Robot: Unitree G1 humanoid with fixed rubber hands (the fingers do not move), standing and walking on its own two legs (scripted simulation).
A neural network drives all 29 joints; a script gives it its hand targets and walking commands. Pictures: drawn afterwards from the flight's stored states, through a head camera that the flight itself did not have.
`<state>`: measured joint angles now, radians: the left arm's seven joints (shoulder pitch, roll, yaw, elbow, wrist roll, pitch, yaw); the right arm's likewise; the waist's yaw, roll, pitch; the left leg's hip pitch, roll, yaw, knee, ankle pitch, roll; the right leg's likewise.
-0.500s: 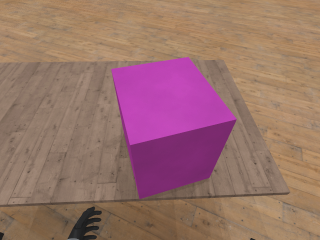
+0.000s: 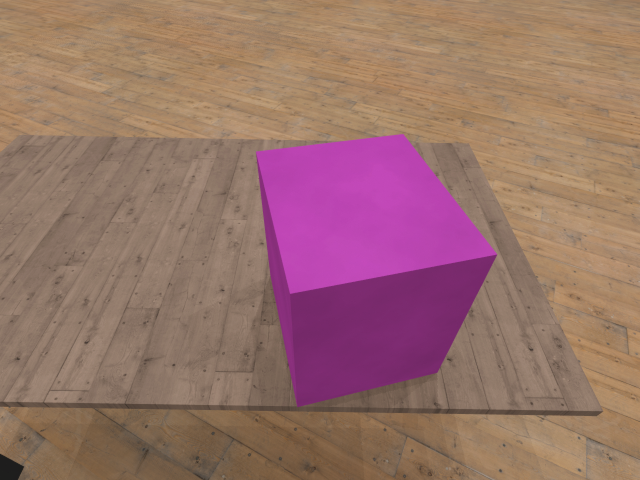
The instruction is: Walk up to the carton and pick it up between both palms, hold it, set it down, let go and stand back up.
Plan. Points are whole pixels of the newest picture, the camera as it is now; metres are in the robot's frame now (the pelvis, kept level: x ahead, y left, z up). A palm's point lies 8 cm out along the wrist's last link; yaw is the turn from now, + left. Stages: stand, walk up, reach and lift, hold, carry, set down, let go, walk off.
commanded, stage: stand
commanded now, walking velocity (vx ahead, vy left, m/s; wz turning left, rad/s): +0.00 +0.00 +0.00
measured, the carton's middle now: (351, 267) +0.43 -0.01 +0.02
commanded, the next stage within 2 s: none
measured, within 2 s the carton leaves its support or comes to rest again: neither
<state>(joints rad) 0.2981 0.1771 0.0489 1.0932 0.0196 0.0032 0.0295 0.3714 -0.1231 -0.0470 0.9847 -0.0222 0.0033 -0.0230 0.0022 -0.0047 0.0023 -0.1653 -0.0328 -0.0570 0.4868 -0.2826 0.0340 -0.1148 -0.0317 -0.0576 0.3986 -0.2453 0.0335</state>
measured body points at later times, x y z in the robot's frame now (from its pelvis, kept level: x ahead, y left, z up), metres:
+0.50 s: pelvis -0.03 +0.00 +0.00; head -0.04 +0.00 +0.45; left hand -0.06 +0.20 -0.17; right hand -0.08 -0.20 -0.16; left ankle -0.01 +0.10 -0.74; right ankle -0.02 -0.14 -0.74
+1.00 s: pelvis -0.04 -0.03 +0.00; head -0.05 -0.02 +0.45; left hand -0.08 +0.17 -0.17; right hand -0.08 -0.23 -0.16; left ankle -0.01 +0.10 -0.74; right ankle -0.02 -0.14 -0.74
